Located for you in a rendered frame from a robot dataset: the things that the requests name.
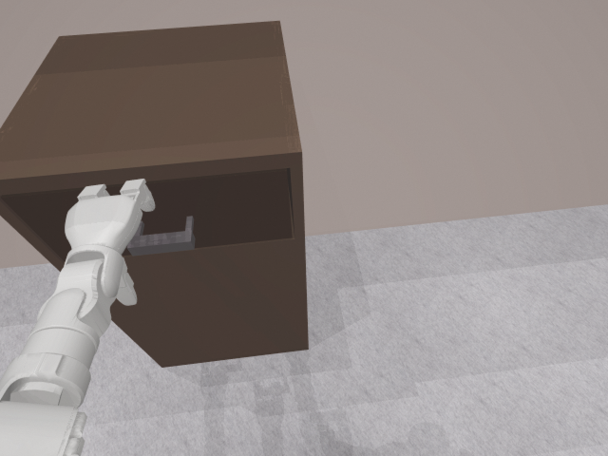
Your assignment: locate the cabinet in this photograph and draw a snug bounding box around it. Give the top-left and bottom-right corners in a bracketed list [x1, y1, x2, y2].
[0, 21, 309, 368]

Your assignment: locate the left robot upper arm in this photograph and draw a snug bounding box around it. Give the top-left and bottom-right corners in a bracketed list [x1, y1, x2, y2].
[0, 401, 87, 456]

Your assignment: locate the left robot forearm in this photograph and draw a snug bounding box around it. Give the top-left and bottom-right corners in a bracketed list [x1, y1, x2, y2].
[0, 244, 124, 409]

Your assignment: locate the handle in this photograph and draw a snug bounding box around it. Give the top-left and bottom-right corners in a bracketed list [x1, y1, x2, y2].
[127, 216, 195, 256]

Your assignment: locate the left robot hand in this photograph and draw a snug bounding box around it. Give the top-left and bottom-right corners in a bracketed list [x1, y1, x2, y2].
[65, 179, 155, 306]

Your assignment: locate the drawer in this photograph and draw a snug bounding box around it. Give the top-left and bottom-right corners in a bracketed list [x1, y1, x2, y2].
[1, 168, 293, 262]

